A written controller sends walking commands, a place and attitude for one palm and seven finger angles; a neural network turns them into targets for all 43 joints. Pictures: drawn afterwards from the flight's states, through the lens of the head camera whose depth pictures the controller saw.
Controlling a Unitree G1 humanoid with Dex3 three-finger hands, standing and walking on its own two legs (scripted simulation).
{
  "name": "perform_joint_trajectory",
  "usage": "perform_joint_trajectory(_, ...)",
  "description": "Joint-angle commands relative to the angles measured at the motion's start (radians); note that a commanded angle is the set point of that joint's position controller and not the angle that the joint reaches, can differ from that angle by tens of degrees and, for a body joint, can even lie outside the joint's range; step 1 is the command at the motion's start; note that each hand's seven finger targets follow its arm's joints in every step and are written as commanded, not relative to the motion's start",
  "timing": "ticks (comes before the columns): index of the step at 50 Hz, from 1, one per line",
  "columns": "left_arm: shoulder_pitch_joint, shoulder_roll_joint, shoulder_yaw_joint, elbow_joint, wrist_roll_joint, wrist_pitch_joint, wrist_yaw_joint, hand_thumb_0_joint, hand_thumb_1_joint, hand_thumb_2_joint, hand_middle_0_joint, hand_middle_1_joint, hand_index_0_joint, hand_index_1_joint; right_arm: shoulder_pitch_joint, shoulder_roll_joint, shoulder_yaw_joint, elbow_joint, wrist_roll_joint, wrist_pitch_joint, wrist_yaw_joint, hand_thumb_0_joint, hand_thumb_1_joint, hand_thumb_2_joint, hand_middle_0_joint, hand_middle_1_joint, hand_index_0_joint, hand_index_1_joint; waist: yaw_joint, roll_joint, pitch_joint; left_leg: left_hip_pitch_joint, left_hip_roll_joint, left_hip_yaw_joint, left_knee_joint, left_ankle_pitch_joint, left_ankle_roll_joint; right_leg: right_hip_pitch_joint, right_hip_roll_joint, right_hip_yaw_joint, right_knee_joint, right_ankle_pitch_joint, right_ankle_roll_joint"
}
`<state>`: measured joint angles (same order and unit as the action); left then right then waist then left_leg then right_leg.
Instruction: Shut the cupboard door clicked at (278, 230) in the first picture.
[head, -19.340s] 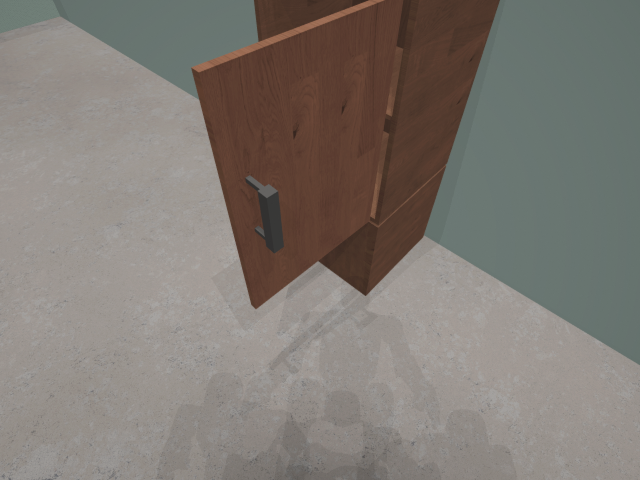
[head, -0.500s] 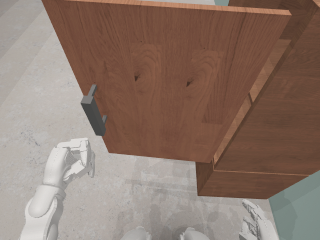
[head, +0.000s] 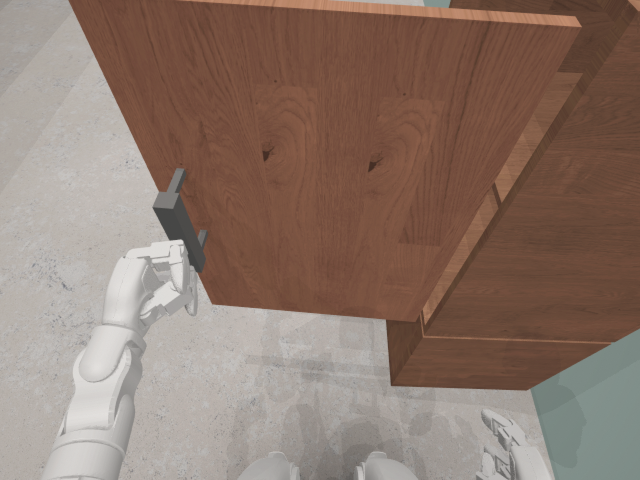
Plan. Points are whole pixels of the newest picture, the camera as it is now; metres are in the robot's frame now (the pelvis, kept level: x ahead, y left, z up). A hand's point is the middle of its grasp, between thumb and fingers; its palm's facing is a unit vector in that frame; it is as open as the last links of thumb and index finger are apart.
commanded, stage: bring the fist close to the handle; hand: left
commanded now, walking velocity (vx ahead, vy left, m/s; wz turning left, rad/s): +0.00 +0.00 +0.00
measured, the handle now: (187, 222) +0.43 +0.20 +0.05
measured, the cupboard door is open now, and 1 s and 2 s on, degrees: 87 81 68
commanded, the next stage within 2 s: push the door shut along its arc in 0.32 s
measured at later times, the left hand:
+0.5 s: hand (193, 290) +0.33 +0.17 +0.05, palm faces -0.07 -1.00 -0.03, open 3.1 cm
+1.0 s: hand (207, 251) +0.38 +0.16 +0.05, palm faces -0.20 -0.98 -0.04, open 3.2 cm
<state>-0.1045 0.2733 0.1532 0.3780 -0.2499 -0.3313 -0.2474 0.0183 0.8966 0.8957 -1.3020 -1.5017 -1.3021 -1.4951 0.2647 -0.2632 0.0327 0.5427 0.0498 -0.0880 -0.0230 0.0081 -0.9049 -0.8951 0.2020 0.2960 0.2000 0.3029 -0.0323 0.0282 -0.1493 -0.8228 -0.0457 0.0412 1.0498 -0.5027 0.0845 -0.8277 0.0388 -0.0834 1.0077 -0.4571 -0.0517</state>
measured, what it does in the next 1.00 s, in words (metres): stands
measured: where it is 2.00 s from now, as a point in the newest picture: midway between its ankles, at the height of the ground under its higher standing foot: outside the picture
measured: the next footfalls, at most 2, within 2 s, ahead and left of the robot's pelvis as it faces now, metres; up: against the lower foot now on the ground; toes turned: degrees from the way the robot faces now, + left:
none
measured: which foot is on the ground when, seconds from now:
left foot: down 0.00-1.00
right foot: down 0.00-1.00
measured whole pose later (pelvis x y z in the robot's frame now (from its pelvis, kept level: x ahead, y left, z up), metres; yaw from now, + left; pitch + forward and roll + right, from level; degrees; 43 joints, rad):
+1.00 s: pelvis -0.01 +0.00 +0.00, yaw +1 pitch +17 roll -2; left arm -0.45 0.34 0.13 0.73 -0.22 -0.36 -0.35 0.02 0.90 0.90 -1.30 -1.50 -1.33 -1.50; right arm 0.30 -0.29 0.03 0.60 0.06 -0.04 -0.02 0.01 -0.91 -0.90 0.20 0.30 0.20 0.30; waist -0.06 0.03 -0.13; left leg -0.86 -0.05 0.03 1.06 -0.49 0.09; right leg -0.86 0.03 -0.10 1.01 -0.44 -0.05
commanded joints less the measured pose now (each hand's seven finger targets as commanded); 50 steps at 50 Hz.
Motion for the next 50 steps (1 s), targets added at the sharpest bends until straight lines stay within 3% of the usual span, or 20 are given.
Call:
perform_joint_trajectory(1, -0.179, 0.149, 0.072, -0.235, -0.018, -0.089, 0.005, 0.0, 0.9, 0.9, -1.3, -1.5, -1.3, -1.5, -0.012, -0.135, -0.069, -0.137, 0.002, -0.035, -0.003, 0.0, -0.9, -0.9, 0.2, 0.3, 0.2, 0.3, 0.01, 0.026, -0.319, 0.177, 0.051, -0.101, -0.159, 0.353, -0.066, 0.227, -0.029, 0.076, -0.114, 0.29, 0.019)
perform_joint_trajectory(4, -0.135, 0.136, 0.062, -0.249, -0.016, -0.097, 0.011, 0.0, 0.9, 0.9, -1.3, -1.5, -1.3, -1.5, -0.007, -0.135, -0.07, -0.137, 0.001, -0.033, 0.0, 0.0, -0.9, -0.9, 0.2, 0.3, 0.2, 0.3, 0.009, 0.031, -0.314, 0.209, 0.057, -0.111, -0.165, 0.397, -0.073, 0.211, -0.025, 0.066, -0.112, 0.301, 0.018)
perform_joint_trajectory(5, -0.145, 0.106, 0.031, -0.249, -0.017, -0.096, 0.011, 0.0, 0.9, 0.9, -1.3, -1.5, -1.3, -1.5, -0.01, -0.134, -0.07, -0.137, 0.003, -0.033, 0.001, 0.0, -0.9, -0.9, 0.2, 0.3, 0.2, 0.3, -0.005, 0.022, -0.29, 0.206, 0.058, -0.112, -0.165, 0.38, -0.072, 0.19, -0.025, 0.062, -0.116, 0.286, 0.02)
perform_joint_trajectory(8, -0.194, 0.128, 0.045, -0.215, -0.006, -0.094, 0.026, 0.0, 0.9, 0.9, -1.3, -1.5, -1.3, -1.5, -0.005, -0.143, -0.07, -0.123, 0.001, -0.028, -0.004, 0.0, -0.9, -0.9, 0.2, 0.3, 0.2, 0.3, -0.015, -0.013, -0.242, 0.167, 0.059, -0.118, -0.167, 0.308, -0.068, 0.161, -0.023, 0.063, -0.119, 0.236, 0.02)
perform_joint_trajectory(10, -0.208, 0.101, 0.021, -0.246, -0.004, -0.1, 0.03, 0.0, 0.9, 0.9, -1.3, -1.5, -1.3, -1.5, -0.012, -0.139, -0.073, -0.129, 0.001, -0.031, -0.002, 0.0, -0.9, -0.9, 0.2, 0.3, 0.2, 0.3, -0.009, 0.022, -0.278, 0.2, 0.058, -0.123, -0.171, 0.317, -0.072, 0.16, -0.025, 0.061, -0.114, 0.231, 0.018)
perform_joint_trajectory(14, -0.223, 0.142, 0.054, -0.243, 0.004, -0.106, 0.044, 0.0, 0.9, 0.9, -1.3, -1.5, -1.3, -1.5, -0.008, -0.143, -0.073, -0.12, -0.001, -0.027, -0.007, 0.0, -0.9, -0.9, 0.2, 0.3, 0.2, 0.3, -0.009, -0.001, -0.307, 0.212, 0.06, -0.127, -0.167, 0.332, -0.074, 0.168, -0.024, 0.063, -0.11, 0.241, 0.019)
perform_joint_trajectory(17, -0.215, 0.11, 0.019, -0.241, 0.007, -0.105, 0.044, 0.0, 0.9, 0.9, -1.3, -1.5, -1.3, -1.5, -0.014, -0.139, -0.071, -0.122, 0.002, -0.028, -0.003, 0.0, -0.9, -0.9, 0.2, 0.3, 0.2, 0.3, -0.009, 0.035, -0.29, 0.235, 0.064, -0.133, -0.174, 0.336, -0.082, 0.144, -0.024, 0.056, -0.113, 0.229, 0.017)
perform_joint_trajectory(20, -0.195, 0.126, 0.042, -0.203, 0.01, -0.094, 0.048, 0.0, 0.9, 0.9, -1.3, -1.5, -1.3, -1.5, -0.012, -0.14, -0.071, -0.122, 0.002, -0.02, -0.003, 0.0, -0.9, -0.9, 0.2, 0.3, 0.2, 0.3, -0.004, -0.006, -0.281, 0.206, 0.062, -0.127, -0.176, 0.321, -0.078, 0.16, -0.022, 0.057, -0.116, 0.229, 0.018)
perform_joint_trajectory(22, -0.235, 0.108, 0.017, -0.198, 0.011, -0.09, 0.043, 0.0, 0.9, 0.9, -1.3, -1.5, -1.3, -1.5, -0.015, -0.138, -0.067, -0.123, 0.003, -0.019, -0.001, 0.0, -0.9, -0.9, 0.2, 0.3, 0.2, 0.3, -0.015, 0.002, -0.258, 0.193, 0.059, -0.128, -0.178, 0.299, -0.075, 0.156, -0.024, 0.058, -0.119, 0.22, 0.018)
perform_joint_trajectory(23, -0.239, 0.144, 0.051, -0.175, 0.012, -0.087, 0.041, 0.0, 0.9, 0.9, -1.3, -1.5, -1.3, -1.5, -0.008, -0.144, -0.068, -0.117, 0.001, -0.015, -0.004, 0.0, -0.9, -0.9, 0.2, 0.3, 0.2, 0.3, -0.012, -0.012, -0.258, 0.175, 0.057, -0.122, -0.17, 0.299, -0.07, 0.167, -0.023, 0.065, -0.12, 0.228, 0.017)
perform_joint_trajectory(27, -0.391, 0.173, 0.046, -0.148, 0.015, -0.101, 0.01, 0.0, 0.9, 0.9, -1.3, -1.5, -1.3, -1.5, -0.007, -0.147, -0.065, -0.104, 0.003, -0.015, -0.01, 0.0, -0.9, -0.9, 0.2, 0.3, 0.2, 0.3, -0.032, -0.001, -0.287, 0.182, 0.057, -0.126, -0.158, 0.277, -0.067, 0.154, -0.026, 0.073, -0.115, 0.21, 0.017)
perform_joint_trajectory(30, -0.429, 0.157, 0.024, -0.117, 0.007, -0.095, -0.018, 0.0, 0.9, 0.9, -1.3, -1.5, -1.3, -1.5, 0.002, -0.148, -0.062, -0.099, 0.005, -0.015, -0.01, 0.0, -0.9, -0.9, 0.2, 0.3, 0.2, 0.3, -0.035, 0.045, -0.316, 0.227, 0.059, -0.129, -0.155, 0.329, -0.071, 0.146, -0.027, 0.069, -0.112, 0.241, 0.014)
perform_joint_trajectory(32, -0.451, 0.141, 0.009, -0.076, 0.001, -0.085, -0.035, 0.0, 0.9, 0.9, -1.3, -1.5, -1.3, -1.5, 0.013, -0.15, -0.064, -0.093, 0.008, -0.014, -0.01, 0.0, -0.9, -0.9, 0.2, 0.3, 0.2, 0.3, -0.045, 0.026, -0.315, 0.239, 0.062, -0.135, -0.154, 0.342, -0.071, 0.131, -0.026, 0.065, -0.116, 0.246, 0.017)
perform_joint_trajectory(33, -0.461, 0.18, 0.041, -0.042, 0.004, -0.079, -0.039, 0.0, 0.9, 0.9, -1.3, -1.5, -1.3, -1.5, 0.022, -0.157, -0.065, -0.085, 0.007, -0.011, -0.011, 0.0, -0.9, -0.9, 0.2, 0.3, 0.2, 0.3, -0.04, 0.02, -0.313, 0.229, 0.062, -0.133, -0.15, 0.349, -0.071, 0.135, -0.026, 0.067, -0.115, 0.251, 0.014)
perform_joint_trajectory(36, -0.524, 0.159, 0.013, -0.022, 0.006, -0.078, -0.056, 0.0, 0.9, 0.9, -1.3, -1.5, -1.3, -1.5, 0.024, -0.155, -0.064, -0.086, 0.008, -0.007, -0.006, 0.0, -0.9, -0.9, 0.2, 0.3, 0.2, 0.3, -0.047, 0.029, -0.318, 0.229, 0.059, -0.131, -0.151, 0.343, -0.068, 0.133, -0.03, 0.07, -0.116, 0.252, 0.016)
perform_joint_trajectory(42, -0.674, 0.184, 0.005, 0.07, 0.019, -0.091, -0.086, 0.0, 0.9, 0.9, -1.3, -1.5, -1.3, -1.5, 0.049, -0.168, -0.066, -0.061, 0.009, 0.006, -0.006, 0.0, -0.9, -0.9, 0.2, 0.3, 0.2, 0.3, -0.077, 0.007, -0.313, 0.224, 0.06, -0.141, -0.145, 0.295, -0.061, 0.093, -0.029, 0.071, -0.122, 0.212, 0.014)
perform_joint_trajectory(43, -0.694, 0.181, -0.003, 0.072, 0.02, -0.093, -0.093, 0.0, 0.9, 0.9, -1.3, -1.5, -1.3, -1.5, 0.054, -0.17, -0.066, -0.058, 0.008, 0.007, -0.006, 0.0, -0.9, -0.9, 0.2, 0.3, 0.2, 0.3, -0.074, 0.04, -0.329, 0.236, 0.057, -0.14, -0.14, 0.316, -0.059, 0.093, -0.029, 0.074, -0.118, 0.226, 0.011)
perform_joint_trajectory(46, -0.719, 0.176, -0.008, 0.109, 0.018, -0.094, -0.109, 0.0, 0.9, 0.9, -1.3, -1.5, -1.3, -1.5, 0.062, -0.171, -0.067, -0.054, 0.009, 0.014, -0.002, 0.0, -0.9, -0.9, 0.2, 0.3, 0.2, 0.3, -0.075, 0.047, -0.349, 0.264, 0.06, -0.151, -0.147, 0.313, -0.064, 0.074, -0.028, 0.066, -0.12, 0.209, 0.01)
perform_joint_trajectory(47, -0.779, 0.166, -0.028, 0.119, 0.019, -0.095, -0.115, 0.0, 0.9, 0.9, -1.3, -1.5, -1.3, -1.5, 0.062, -0.171, -0.065, -0.047, 0.01, 0.016, -0.002, 0.0, -0.9, -0.9, 0.2, 0.3, 0.2, 0.3, -0.095, 0.041, -0.333, 0.261, 0.061, -0.153, -0.145, 0.297, -0.061, 0.055, -0.028, 0.066, -0.122, 0.199, 0.012)
perform_joint_trajectory(50, -0.833, 0.202, 0.005, 0.196, 0.021, -0.096, -0.12, 0.0, 0.9, 0.9, -1.3, -1.5, -1.3, -1.5, 0.077, -0.176, -0.061, -0.035, 0.008, 0.027, -0.004, 0.0, -0.9, -0.9, 0.2, 0.3, 0.2, 0.3, -0.095, 0.021, -0.33, 0.232, 0.057, -0.15, -0.139, 0.287, -0.056, 0.061, -0.027, 0.07, -0.121, 0.199, 0.01)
